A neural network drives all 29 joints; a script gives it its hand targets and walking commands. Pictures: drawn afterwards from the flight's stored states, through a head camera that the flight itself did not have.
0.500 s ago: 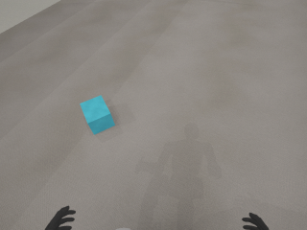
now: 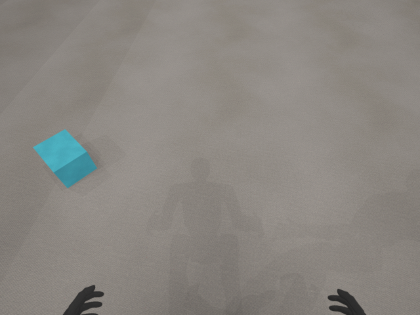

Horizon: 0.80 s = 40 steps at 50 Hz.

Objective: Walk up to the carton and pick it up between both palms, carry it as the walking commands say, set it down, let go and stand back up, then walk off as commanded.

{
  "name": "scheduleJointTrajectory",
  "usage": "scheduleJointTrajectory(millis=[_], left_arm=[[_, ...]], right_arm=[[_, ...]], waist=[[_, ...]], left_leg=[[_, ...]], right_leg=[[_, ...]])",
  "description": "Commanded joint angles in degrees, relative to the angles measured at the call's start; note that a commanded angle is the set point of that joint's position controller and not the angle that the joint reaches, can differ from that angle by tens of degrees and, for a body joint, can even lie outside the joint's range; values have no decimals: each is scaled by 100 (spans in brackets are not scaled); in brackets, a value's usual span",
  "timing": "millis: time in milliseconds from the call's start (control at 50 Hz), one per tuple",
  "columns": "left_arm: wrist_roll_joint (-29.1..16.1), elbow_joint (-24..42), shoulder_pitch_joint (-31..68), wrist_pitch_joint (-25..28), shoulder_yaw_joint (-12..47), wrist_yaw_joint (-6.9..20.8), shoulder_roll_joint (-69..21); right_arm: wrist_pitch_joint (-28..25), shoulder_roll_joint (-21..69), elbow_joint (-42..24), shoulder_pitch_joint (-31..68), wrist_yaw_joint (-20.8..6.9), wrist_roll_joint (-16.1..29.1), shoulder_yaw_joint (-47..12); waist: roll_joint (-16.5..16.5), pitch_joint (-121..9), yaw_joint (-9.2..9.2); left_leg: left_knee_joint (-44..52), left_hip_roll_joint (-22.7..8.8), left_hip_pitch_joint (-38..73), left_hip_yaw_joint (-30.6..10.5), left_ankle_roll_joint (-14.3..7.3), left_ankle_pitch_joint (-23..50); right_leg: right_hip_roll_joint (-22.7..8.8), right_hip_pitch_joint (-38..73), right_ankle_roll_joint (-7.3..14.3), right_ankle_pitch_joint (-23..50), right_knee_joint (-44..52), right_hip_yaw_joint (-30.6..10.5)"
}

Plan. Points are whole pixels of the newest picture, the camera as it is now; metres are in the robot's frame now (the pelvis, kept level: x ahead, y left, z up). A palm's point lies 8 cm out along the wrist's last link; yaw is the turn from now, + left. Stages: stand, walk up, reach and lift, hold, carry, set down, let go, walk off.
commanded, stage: walk off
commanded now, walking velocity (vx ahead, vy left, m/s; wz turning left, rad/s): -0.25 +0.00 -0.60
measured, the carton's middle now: (66, 158) +0.94 +0.83 -0.69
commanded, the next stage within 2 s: stand in 0.98 s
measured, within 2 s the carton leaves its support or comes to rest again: neither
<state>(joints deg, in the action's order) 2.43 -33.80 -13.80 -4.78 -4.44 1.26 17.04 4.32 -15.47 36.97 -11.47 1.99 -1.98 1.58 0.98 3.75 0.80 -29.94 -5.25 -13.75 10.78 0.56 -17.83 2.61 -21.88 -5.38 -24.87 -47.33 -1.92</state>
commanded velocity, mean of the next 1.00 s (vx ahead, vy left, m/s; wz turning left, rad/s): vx -0.24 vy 0.00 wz -0.58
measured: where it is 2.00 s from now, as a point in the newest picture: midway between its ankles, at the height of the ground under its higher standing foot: outside the picture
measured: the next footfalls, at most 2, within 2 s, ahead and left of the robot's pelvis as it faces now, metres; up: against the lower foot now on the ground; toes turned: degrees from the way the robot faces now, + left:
right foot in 0.04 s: +0.01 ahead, -0.09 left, +0.00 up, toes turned +0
left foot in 0.66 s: -0.13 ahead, +0.12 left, +0.00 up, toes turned -21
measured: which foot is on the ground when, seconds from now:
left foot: down 0.00-0.04, up 0.06-0.64, down 0.66-1.00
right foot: up 0.00-0.02, down 0.04-0.64, up 0.66-1.00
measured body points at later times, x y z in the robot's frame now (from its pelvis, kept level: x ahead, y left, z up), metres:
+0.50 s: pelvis -0.11 -0.02 +0.02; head -0.08 -0.07 +0.46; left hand +0.09 +0.22 -0.06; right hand -0.06 -0.31 -0.12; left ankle -0.12 +0.18 -0.64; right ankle -0.03 -0.09 -0.73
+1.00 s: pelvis -0.21 +0.02 +0.00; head -0.16 -0.01 +0.45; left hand +0.05 +0.18 -0.11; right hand -0.24 -0.29 -0.10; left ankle -0.17 +0.14 -0.73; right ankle -0.31 -0.05 -0.71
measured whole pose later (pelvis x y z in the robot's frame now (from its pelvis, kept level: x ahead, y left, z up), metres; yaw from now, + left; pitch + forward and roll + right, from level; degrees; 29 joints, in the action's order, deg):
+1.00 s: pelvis -0.21 +0.02 +0.00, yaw -34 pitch +3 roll +0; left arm 2.4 -34.4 -14.0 -4.6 -4.4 1.2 17.1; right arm 3.6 -15.6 37.3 -9.8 2.2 -2.0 1.9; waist 0.7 4.5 0.7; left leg -29.5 -6.1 -14.0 10.7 0.6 -17.7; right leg 2.6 -18.2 -6.1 -23.1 -40.5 -2.5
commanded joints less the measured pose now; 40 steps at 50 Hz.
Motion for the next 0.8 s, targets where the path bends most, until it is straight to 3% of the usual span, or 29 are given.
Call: scheduleJointTrajectory(millis=[0,20,40,60,80,100,160,200,220,280,300,320,360,400,420,460,480,500,520,540,560,580,600,620,640,660,680,720,780], left_arm=[[-199,82,-256,191,60,-28,306],[-137,-49,-475,229,-17,-102,538],[-125,-21,-700,283,-152,-112,1291],[-200,-65,-1158,266,-273,-90,1711],[-208,-79,-971,247,-251,-123,1422],[-191,-91,-407,195,-222,-144,1142],[-160,84,45,134,-127,-237,762],[-177,115,-45,162,-103,-209,727],[-230,90,-78,131,-194,-226,1049],[-239,-5,-280,130,-183,-202,902],[-228,4,-292,129,-173,-178,873],[-204,31,-222,109,-230,-182,982],[-255,-12,-387,170,-225,-182,934],[-180,53,-240,187,-265,-163,1038],[-211,54,-236,221,-229,-134,862],[-183,45,-40,158,-297,-156,984],[-161,91,296,89,-212,-139,756],[-141,162,346,131,-299,-114,940],[-163,124,314,113,-245,-124,744],[-143,158,403,102,-165,-99,605],[-149,183,500,104,-306,-119,1047],[-293,137,268,139,-207,-117,771],[-305,-48,-155,247,-236,-159,721],[-317,-210,-703,306,-203,-163,320],[-163,-373,-862,259,-126,-151,180],[-162,-328,-619,217,-249,-130,515],[-66,-77,-128,177,-261,-152,878],[-118,-258,-475,-1,-234,-30,960],[-200,-86,-329,66,-88,13,623]], right_arm=[[-158,-892,49,-473,-39,198,294],[-190,-923,37,-645,-61,170,293],[-138,-745,-272,-597,-160,109,318],[-9,-568,-533,12,-116,98,234],[95,-602,-485,132,-108,111,203],[117,-545,-423,153,-154,155,226],[148,-622,-233,76,-154,64,281],[161,-696,-212,-10,-169,56,330],[173,-521,-275,78,-180,72,289],[237,-465,-174,14,-132,72,298],[263,-450,-286,142,-109,66,322],[258,-371,-224,-47,-66,74,296],[257,-404,-326,242,-69,33,301],[169,-526,-197,-128,-105,115,335],[185,-575,-153,44,-108,102,353],[207,-504,-70,-513,-86,124,329],[156,-488,-115,-426,-83,210,350],[177,-527,41,-938,-40,164,370],[154,-414,126,-1106,39,169,335],[135,-516,136,-1265,90,180,392],[106,-450,310,-1558,151,168,401],[81,-529,353,-1653,200,131,428],[33,-734,372,-1939,284,8,521],[60,-1211,28,-942,297,112,575],[117,-778,-476,17,228,140,324],[65,-1202,-858,1012,175,63,407],[-15,-1328,-705,915,81,80,456],[-92,-435,-710,1353,37,92,222],[-66,-491,-500,117,99,118,141]], waist=[[-803,-864,-105],[-297,-872,-158],[1473,-809,-132],[1674,-1175,-693],[1091,-869,-542],[946,-396,-217],[685,-555,-125],[591,-676,-166],[771,-479,-177],[963,-555,-295],[1126,-573,-244],[1099,-359,-271],[1245,-327,-375],[751,-612,-167],[856,-604,-345],[1473,-499,-141],[1412,-139,-54],[1514,-420,6],[1765,-306,-34],[1688,-32,87],[1510,-202,128],[1523,-298,75],[967,-533,177],[-1190,-654,-196],[-1345,-120,-541],[-660,-209,-730],[-1082,-79,-600],[-1094,378,-732],[-939,-354,-5]], left_leg=[[-1043,-1014,1119,-220,-524,4532],[-1583,-773,231,-31,-199,2697],[-2721,-114,-1702,-120,196,-1674],[-3625,308,-1713,-1009,123,-2312],[-3897,181,-1689,-1353,90,-1886],[-4094,194,-1772,-1341,94,-1344],[-4174,279,-1742,-1225,184,-478],[-4146,332,-1794,-1272,228,-324],[-4137,311,-1870,-1274,227,-237],[-3942,477,-1948,-1228,260,-239],[-3830,472,-1851,-1355,275,-338],[-3587,566,-1999,-1297,295,-384],[-3327,545,-2003,-1396,242,-393],[-2860,692,-1603,-1404,249,-426],[-2631,836,-1284,-1253,223,-530],[-2112,1009,-585,-1113,142,-678],[-1709,1050,-521,-1172,94,-868],[-1314,1301,69,-979,-13,-1028],[-853,1362,490,-811,-76,-1165],[67,1243,534,-1147,-130,-1069],[739,1420,794,-864,-142,-839],[1667,1325,1617,-547,-175,-330],[1867,806,2270,-981,-281,-77],[1854,-1193,1205,-2625,-540,-966],[1471,-1851,-282,-2749,-413,208],[1881,-1974,-956,-2212,-955,273],[2004,-1862,-1624,-1979,-1288,579],[1137,-898,-1487,-846,-1004,2390],[381,-851,1073,-790,-1035,4168]], right_leg=[[-281,760,195,1565,2395,463],[-456,1563,229,3036,2812,-311],[-2222,2291,710,6175,2302,-2597],[-2689,1692,1497,6821,2413,-3134],[-2258,1292,1347,6100,2353,-2654],[-1740,925,1304,5020,2397,-2233],[-1121,969,871,4210,2557,-1788],[-1131,913,817,3405,2741,-2012],[-1085,767,547,3029,2899,-2030],[-780,963,313,1885,3134,-2441],[-852,853,535,1593,3231,-2513],[-767,925,396,1207,3405,-2718],[-968,965,580,1266,3400,-2950],[-827,1036,683,1473,3265,-2905],[-726,874,413,1320,3532,-3007],[-591,245,388,-43,3920,-2931],[-607,-8,650,88,3869,-2997],[-378,-64,253,-218,4146,-2857],[-432,-325,224,-168,4337,-2880],[-473,-136,237,-3,4273,-3257],[-366,67,125,57,4229,-3069],[-22,-248,-311,162,4130,-2580],[404,-745,-532,-81,3345,-2231],[847,-526,-269,-550,404,-1405],[784,-771,-98,-917,-1066,-1019],[846,-725,-150,-727,-2110,-584],[335,-522,-207,-274,-2815,-189],[131,-308,-124,48,-3562,-378],[179,-1208,-131,17,-2257,4]])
